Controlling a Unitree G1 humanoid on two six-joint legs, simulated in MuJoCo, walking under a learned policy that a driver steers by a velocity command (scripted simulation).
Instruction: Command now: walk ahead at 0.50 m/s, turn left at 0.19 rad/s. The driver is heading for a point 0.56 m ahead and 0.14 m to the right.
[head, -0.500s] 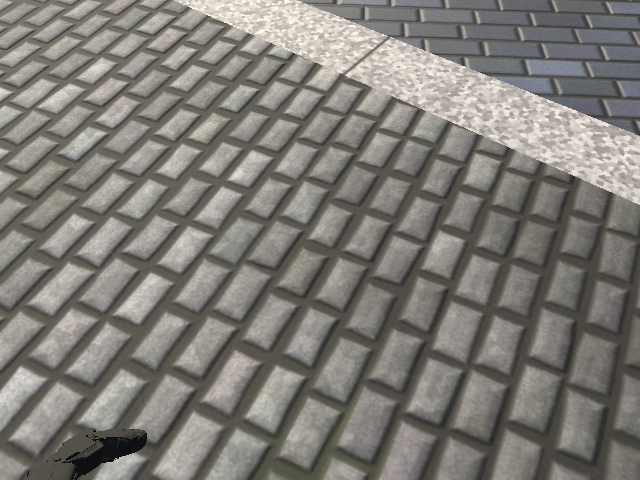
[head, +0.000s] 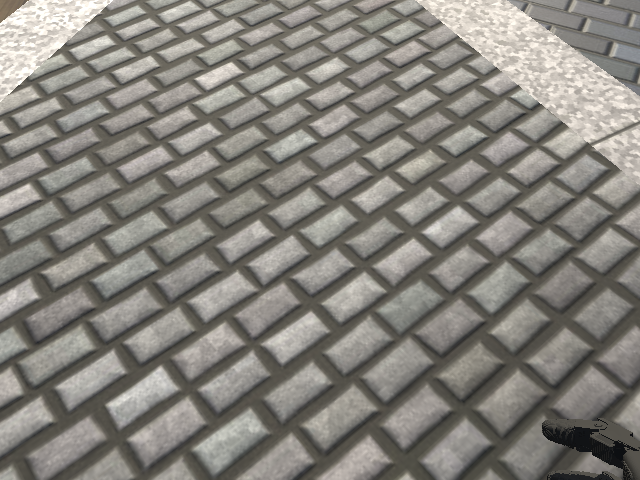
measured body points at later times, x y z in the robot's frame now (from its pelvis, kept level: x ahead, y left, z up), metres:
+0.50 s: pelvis +0.27 -0.01 +0.00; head +0.30 -0.02 +0.45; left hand +0.51 +0.19 -0.09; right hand +0.24 -0.29 -0.12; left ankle +0.13 +0.11 -0.73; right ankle +0.41 -0.16 -0.70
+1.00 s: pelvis +0.51 -0.07 +0.01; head +0.54 -0.08 +0.46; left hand +0.71 +0.15 -0.11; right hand +0.58 -0.37 -0.09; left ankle +0.67 -0.01 -0.72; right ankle +0.41 -0.14 -0.73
